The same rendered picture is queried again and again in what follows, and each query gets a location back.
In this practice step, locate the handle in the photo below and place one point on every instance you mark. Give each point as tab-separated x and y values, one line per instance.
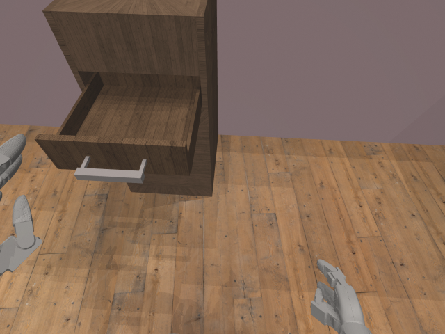
110	175

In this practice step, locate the left robot hand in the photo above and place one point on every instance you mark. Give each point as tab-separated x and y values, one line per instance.
14	250

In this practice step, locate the cabinet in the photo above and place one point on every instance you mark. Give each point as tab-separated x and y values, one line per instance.
172	37

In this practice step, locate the right robot hand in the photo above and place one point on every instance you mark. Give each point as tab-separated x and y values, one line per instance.
342	304

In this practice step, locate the drawer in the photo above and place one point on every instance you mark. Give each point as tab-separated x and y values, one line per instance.
122	118

